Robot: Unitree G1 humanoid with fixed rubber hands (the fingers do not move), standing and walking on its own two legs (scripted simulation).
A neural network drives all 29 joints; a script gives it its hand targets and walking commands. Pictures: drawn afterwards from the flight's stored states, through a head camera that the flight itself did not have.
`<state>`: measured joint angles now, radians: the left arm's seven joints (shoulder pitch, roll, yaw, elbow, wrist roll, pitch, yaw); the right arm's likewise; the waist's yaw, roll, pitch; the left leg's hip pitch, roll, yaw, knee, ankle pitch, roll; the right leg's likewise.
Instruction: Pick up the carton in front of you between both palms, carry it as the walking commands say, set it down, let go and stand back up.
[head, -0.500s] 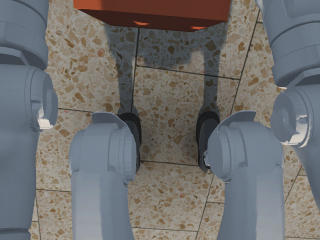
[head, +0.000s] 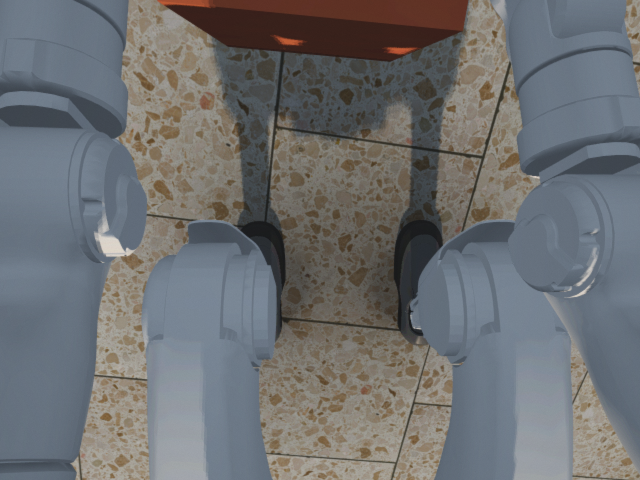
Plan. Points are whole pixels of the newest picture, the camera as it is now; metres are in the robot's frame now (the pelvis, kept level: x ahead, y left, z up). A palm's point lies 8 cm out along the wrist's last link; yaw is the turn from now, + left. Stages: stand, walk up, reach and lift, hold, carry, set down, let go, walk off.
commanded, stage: reach and lift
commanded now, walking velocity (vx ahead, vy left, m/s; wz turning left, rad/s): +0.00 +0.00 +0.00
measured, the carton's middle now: out of the picture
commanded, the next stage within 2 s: none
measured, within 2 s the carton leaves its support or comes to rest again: leaves its support in 0.18 s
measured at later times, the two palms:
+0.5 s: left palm out of the picture +0.52 +0.21 +0.00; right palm out of the picture +0.53 -0.09 -0.01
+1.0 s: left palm out of the picture +0.48 +0.19 +0.13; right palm out of the picture +0.50 -0.10 +0.13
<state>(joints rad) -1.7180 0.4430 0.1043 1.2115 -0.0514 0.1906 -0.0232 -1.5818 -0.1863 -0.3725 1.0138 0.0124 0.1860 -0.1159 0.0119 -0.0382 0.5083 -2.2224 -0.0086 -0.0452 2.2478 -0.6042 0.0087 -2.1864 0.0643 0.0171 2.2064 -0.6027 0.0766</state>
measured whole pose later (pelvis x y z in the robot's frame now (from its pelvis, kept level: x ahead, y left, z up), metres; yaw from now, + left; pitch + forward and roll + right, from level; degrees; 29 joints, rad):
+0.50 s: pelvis +0.00 -0.01 +0.07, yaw +3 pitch +41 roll -2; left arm -1.32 0.19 0.39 0.91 0.19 0.38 0.00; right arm -1.23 0.02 -0.56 0.76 -0.20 0.36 -0.12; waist 0.02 -0.04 -0.01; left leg -2.18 -0.06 -0.07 1.97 -0.51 -0.04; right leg -2.14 0.07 0.04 1.96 -0.55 0.07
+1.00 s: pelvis +0.01 -0.01 +0.17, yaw +4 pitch +41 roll -2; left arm -1.00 0.03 0.41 0.65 0.24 0.45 -0.01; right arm -0.94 0.09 -0.51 0.56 -0.22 0.43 -0.08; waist 0.00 -0.03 -0.19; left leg -1.86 -0.05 -0.07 1.60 -0.47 -0.03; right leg -1.83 0.06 0.05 1.60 -0.50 0.05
